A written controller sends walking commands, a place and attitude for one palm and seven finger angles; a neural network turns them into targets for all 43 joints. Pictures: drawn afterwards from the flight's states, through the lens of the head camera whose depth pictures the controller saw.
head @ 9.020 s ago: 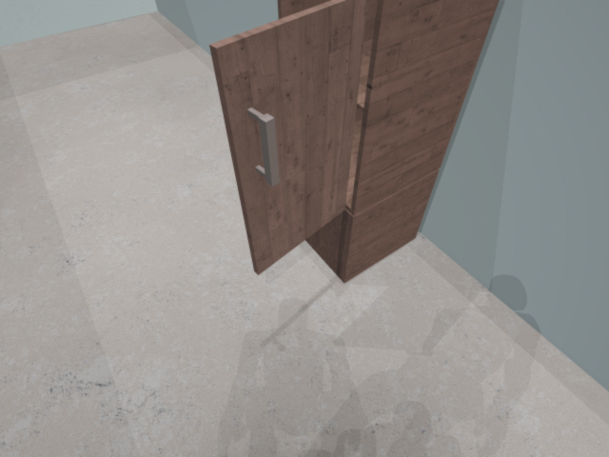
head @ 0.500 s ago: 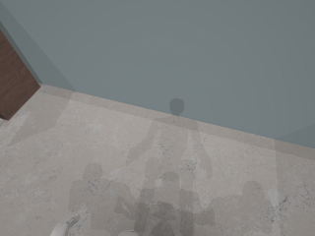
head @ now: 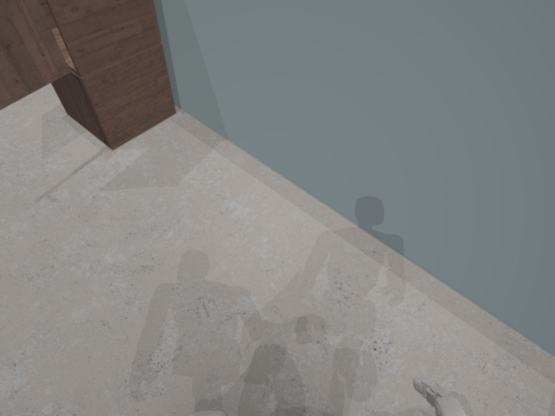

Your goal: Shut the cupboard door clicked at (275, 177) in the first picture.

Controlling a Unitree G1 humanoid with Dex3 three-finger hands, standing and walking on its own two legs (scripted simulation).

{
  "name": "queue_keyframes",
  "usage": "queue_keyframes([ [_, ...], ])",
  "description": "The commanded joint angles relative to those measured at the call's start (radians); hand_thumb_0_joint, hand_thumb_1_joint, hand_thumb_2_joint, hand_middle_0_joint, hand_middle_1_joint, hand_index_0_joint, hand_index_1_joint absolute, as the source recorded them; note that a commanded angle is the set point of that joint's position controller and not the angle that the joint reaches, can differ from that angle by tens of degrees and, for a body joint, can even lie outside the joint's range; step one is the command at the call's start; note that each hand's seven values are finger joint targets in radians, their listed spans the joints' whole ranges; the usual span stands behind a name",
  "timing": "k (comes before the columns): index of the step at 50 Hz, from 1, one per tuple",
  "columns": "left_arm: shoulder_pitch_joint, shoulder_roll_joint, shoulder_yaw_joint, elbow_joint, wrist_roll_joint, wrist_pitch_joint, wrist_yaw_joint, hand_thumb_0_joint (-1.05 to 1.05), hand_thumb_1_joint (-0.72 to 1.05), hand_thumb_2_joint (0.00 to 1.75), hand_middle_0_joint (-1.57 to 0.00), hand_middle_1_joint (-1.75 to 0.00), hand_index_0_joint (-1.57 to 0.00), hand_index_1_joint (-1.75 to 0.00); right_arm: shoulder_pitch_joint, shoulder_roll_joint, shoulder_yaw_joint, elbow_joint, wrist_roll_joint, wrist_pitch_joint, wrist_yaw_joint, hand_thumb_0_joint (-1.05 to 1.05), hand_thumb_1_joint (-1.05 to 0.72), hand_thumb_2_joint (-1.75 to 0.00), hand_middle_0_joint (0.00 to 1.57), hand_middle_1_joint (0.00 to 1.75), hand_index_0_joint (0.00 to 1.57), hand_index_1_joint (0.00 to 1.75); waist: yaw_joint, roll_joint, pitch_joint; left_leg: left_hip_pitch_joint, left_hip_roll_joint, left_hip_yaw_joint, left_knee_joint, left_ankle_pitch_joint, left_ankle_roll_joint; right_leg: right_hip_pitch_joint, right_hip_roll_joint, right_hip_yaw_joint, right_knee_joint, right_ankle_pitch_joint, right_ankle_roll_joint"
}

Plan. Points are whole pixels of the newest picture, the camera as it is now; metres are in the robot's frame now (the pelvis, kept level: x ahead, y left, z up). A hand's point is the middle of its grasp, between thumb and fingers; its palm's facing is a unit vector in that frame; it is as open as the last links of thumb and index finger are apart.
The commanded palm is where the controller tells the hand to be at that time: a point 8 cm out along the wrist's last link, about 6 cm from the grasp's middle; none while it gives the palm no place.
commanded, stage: walk to a spot facing it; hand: left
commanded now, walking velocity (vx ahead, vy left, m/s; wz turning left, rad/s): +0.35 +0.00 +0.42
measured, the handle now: out of the picture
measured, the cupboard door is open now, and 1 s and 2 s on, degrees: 99 99 99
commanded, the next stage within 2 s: turn to face it in 1.80 s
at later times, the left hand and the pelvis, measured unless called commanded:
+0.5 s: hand (206, 310) +0.29 +0.15 -0.14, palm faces +0.16 -0.97 -0.20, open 7.3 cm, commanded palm none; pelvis +0.19 -0.05 +0.01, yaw +13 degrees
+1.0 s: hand (186, 346) +0.24 +0.17 -0.17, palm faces +0.44 -0.89 -0.12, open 7.4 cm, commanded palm none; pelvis +0.38 +0.06 +0.00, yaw +21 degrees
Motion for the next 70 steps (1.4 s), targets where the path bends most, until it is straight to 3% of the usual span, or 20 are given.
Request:
queue_keyframes([
  [1, -0.17, 0.049, 0.009, -0.154, 0.002, -0.057, -0.011, 0.0, 0.9, 0.9, -0.2, -0.3, -0.2, -0.3, 0.16, -0.197, -0.04, 0.011, -0.003, -0.02, -0.042, 0.0, -0.9, -0.9, 0.2, 0.3, 0.2, 0.3, -0.076, 0.24, -0.062, 0.259, 0.285, -0.374, -0.378, 0.187, 0.124, -0.363, -0.01, 0.127, 0.164, 0.158, 0.006],
  [5, -0.151, 0.035, -0.002, -0.137, -0.001, -0.049, -0.018, 0.0, 0.9, 0.9, -0.2, -0.3, -0.2, -0.3, 0.187, -0.173, -0.029, 0.039, 0.004, -0.044, -0.043, 0.0, -0.9, -0.9, 0.2, 0.3, 0.2, 0.3, -0.043, 0.203, -0.08, 0.258, 0.221, -0.264, -0.376, 0.393, 0.12, -0.305, 0.021, 0.107, 0.042, 0.241, 0.015],
  [14, -0.316, 0.019, -0.014, -0.2, -0.005, -0.065, -0.021, 0.0, 0.9, 0.9, -0.2, -0.3, -0.2, -0.3, 0.266, -0.156, -0.032, 0.104, -0.008, -0.039, -0.041, 0.0, -0.9, -0.9, 0.2, 0.3, 0.2, 0.3, -0.073, 0.213, -0.004, 0.195, 0.211, -0.264, -0.364, 0.339, 0.119, -0.116, 0.087, 0.039, -0.379, 0.292, -0.003],
  [17, -0.092, 0.058, 0.01, -0.135, -0.001, -0.083, -0.015, 0.0, 0.9, 0.9, -0.2, -0.3, -0.2, -0.3, 0.248, -0.137, -0.029, 0.114, -0.003, -0.037, -0.043, 0.0, -0.9, -0.9, 0.2, 0.3, 0.2, 0.3, 0.038, 0.115, -0.1, 0.066, 0.134, -0.222, -0.096, 0.352, 0.064, 0.295, 0.117, 0.051, -0.532, 0.338, -0.034],
  [18, 0.09, 0.145, 0.036, -0.081, 0.009, -0.097, -0.005, 0.0, 0.9, 0.9, -0.2, -0.3, -0.2, -0.3, 0.248, -0.099, -0.025, 0.102, 0.01, -0.043, -0.034, 0.0, -0.9, -0.9, 0.2, 0.3, 0.2, 0.3, 0.111, -0.063, -0.216, -0.129, 0.042, -0.13, 0.188, 0.189, 0.016, 0.585, -0.069, 0.255, -0.585, 0.279, -0.09],
  [19, 0.177, 0.234, 0.056, -0.059, 0.005, -0.093, 0.007, 0.0, 0.9, 0.9, -0.2, -0.3, -0.2, -0.3, 0.297, -0.043, -0.018, 0.073, 0.02, -0.039, -0.035, 0.0, -0.9, -0.9, 0.2, 0.3, 0.2, 0.3, 0.107, -0.306, -0.307, -0.291, -0.06, -0.095, 0.494, -0.281, -0.016, 0.673, -0.337, 0.588, -0.746, 0.209, -0.177],
  [20, 0.135, 0.196, 0.044, -0.071, -0.007, -0.086, 0.015, 0.0, 0.9, 0.9, -0.2, -0.3, -0.2, -0.3, 0.229, -0.08, -0.02, 0.063, 0.013, -0.035, -0.031, 0.0, -0.9, -0.9, 0.2, 0.3, 0.2, 0.3, 0.107, -0.181, -0.217, -0.348, 0.015, -0.155, 0.623, -0.253, -0.006, 0.565, -0.337, 0.601, -0.813, 0.1, -0.205],
  [23, -0.079, 0.042, 0.003, -0.112, -0.006, -0.097, 0.021, 0.0, 0.9, 0.9, -0.2, -0.3, -0.2, -0.3, 0.185, -0.047, -0.024, 0.096, -0.002, -0.01, -0.021, 0.0, -0.9, -0.9, 0.2, 0.3, 0.2, 0.3, -0.013, -0.058, -0.058, -0.282, 0.113, -0.164, 0.655, 0.017, -0.032, 0.196, -0.234, 0.32, -0.879, 0.066, -0.147],
  [26, -0.068, -0.013, -0.012, -0.088, -0.007, -0.118, 0.023, 0.0, 0.9, 0.9, -0.2, -0.3, -0.2, -0.3, 0.223, -0.003, -0.018, 0.123, -0.007, 0.014, -0.01, 0.0, -0.9, -0.9, 0.2, 0.3, 0.2, 0.3, -0.047, -0.053, -0.067, -0.258, 0.119, -0.126, 0.56, 0.096, -0.057, 0.178, -0.176, 0.116, -0.893, 0.281, -0.133],
  [39, 0.128, 0.018, -0.027, 0.071, 0.002, -0.127, 0.029, 0.0, 0.9, 0.9, -0.2, -0.3, -0.2, -0.3, -0.08, 0.017, 0.002, 0.032, -0.007, 0.0, 0.022, 0.0, -0.9, -0.9, 0.2, 0.3, 0.2, 0.3, 0.022, -0.052, -0.008, -0.277, 0.068, -0.005, 0.053, 0.097, -0.035, 0.423, -0.187, -0.025, -0.834, 0.615, -0.17],
  [41, 0.129, 0.037, -0.025, 0.078, 0.001, -0.122, 0.028, 0.0, 0.9, 0.9, -0.2, -0.3, -0.2, -0.3, -0.058, 0.004, 0.002, 0.038, -0.008, -0.008, 0.018, 0.0, -0.9, -0.9, 0.2, 0.3, 0.2, 0.3, -0.001, -0.056, -0.009, -0.176, 0.034, 0.028, -0.003, 0.059, -0.011, 0.407, -0.192, -0.046, -0.772, 0.702, -0.167],
  [43, 0.097, 0.053, -0.023, 0.079, -0.009, -0.12, 0.025, 0.0, 0.9, 0.9, -0.2, -0.3, -0.2, -0.3, 0.104, -0.033, -0.008, 0.088, -0.016, -0.018, 0.006, 0.0, -0.9, -0.9, 0.2, 0.3, 0.2, 0.3, -0.09, -0.029, -0.075, 0.119, -0.033, 0.083, -0.104, 0.103, 0.016, 0.293, -0.135, -0.127, -0.547, 0.839, -0.13],
  [44, 0.095, 0.031, -0.031, 0.065, -0.012, -0.118, 0.018, 0.0, 0.9, 0.9, -0.2, -0.3, -0.2, -0.3, 0.243, -0.108, -0.027, 0.127, -0.02, -0.02, -0.004, 0.0, -0.9, -0.9, 0.2, 0.3, 0.2, 0.3, -0.15, 0.093, -0.156, 0.388, 0.045, -0.034, -0.114, 0.091, 0.053, 0.1, -0.098, -0.137, -0.316, 0.694, -0.092],
  [45, 0.102, -0.026, -0.038, 0.022, -0.017, -0.116, 0.008, 0.0, 0.9, 0.9, -0.2, -0.3, -0.2, -0.3, 0.386, -0.227, -0.058, 0.151, -0.024, -0.026, -0.02, 0.0, -0.9, -0.9, 0.2, 0.3, 0.2, 0.3, -0.194, 0.332, -0.262, 0.596, 0.329, -0.463, -0.219, 0.074, 0.161, -0.177, 0.053, -0.151, 0.008, 0.127, -0.037],
  [46, 0.013, -0.004, -0.04, -0.025, -0.012, -0.115, 0.01, 0.0, 0.9, 0.9, -0.2, -0.3, -0.2, -0.3, 0.435, -0.253, -0.061, 0.162, -0.006, -0.02, -0.039, 0.0, -0.9, -0.9, 0.2, 0.3, 0.2, 0.3, -0.208, 0.275, -0.275, 0.633, 0.42, -0.604, -0.299, 0.227, 0.225, -0.304, 0.083, -0.006, 0.198, -0.058, -0.051],
  [49, -0.047, -0.032, -0.027, -0.012, -0.006, -0.097, 0.014, 0.0, 0.9, 0.9, -0.2, -0.3, -0.2, -0.3, 0.236, -0.157, -0.035, 0.117, -0.001, -0.036, -0.052, 0.0, -0.9, -0.9, 0.2, 0.3, 0.2, 0.3, -0.099, 0.138, -0.089, 0.266, 0.364, -0.418, -0.357, 0.239, 0.171, -0.307, -0.007, 0.107, 0.269, 0.102, -0.05],
  [53, 0.02, -0.078, -0.024, 0.016, 0.002, -0.059, 0.001, 0.0, 0.9, 0.9, -0.2, -0.3, -0.2, -0.3, 0.209, -0.072, -0.009, 0.134, 0.002, -0.058, -0.054, 0.0, -0.9, -0.9, 0.2, 0.3, 0.2, 0.3, -0.028, 0.225, -0.048, 0.142, 0.244, -0.187, -0.428, 0.262, 0.109, -0.209, 0.002, 0.098, 0.098, 0.233, -0.039],
  [66, -0.341, -0.046, -0.03, -0.123, -0.004, -0.058, -0.02, 0.0, 0.9, 0.9, -0.2, -0.3, -0.2, -0.3, 0.392, -0.095, -0.003, 0.202, -0.016, -0.056, -0.056, 0.0, -0.9, -0.9, 0.2, 0.3, 0.2, 0.3, -0.085, 0.179, 0.03, 0.313, 0.255, -0.119, -0.401, 0.539, 0.106, -0.198, 0.075, 0.039, -0.373, 0.339, -0.08],
  [68, -0.306, -0.026, -0.026, -0.12, -0.005, -0.063, -0.019, 0.0, 0.9, 0.9, -0.2, -0.3, -0.2, -0.3, 0.389, -0.113, -0.004, 0.212, -0.016, -0.052, -0.057, 0.0, -0.9, -0.9, 0.2, 0.3, 0.2, 0.3, -0.061, 0.172, 0.01, 0.301, 0.258, -0.106, -0.326, 0.62, 0.099, -0.07, 0.105, 0.022, -0.433, 0.296, -0.102],
  [70, -0.071, 0.02, -0.007, -0.054, 0.0, -0.081, -0.01, 0.0, 0.9, 0.9, -0.2, -0.3, -0.2, -0.3, 0.37, -0.109, -0.002, 0.219, -0.007, -0.052, -0.054, 0.0, -0.9, -0.9, 0.2, 0.3, 0.2, 0.3, 0.054, 0.085, -0.099, 0.191, 0.196, -0.072, -0.038, 0.71, 0.054, 0.288, 0.138, 0.025, -0.522, 0.343, -0.13],
])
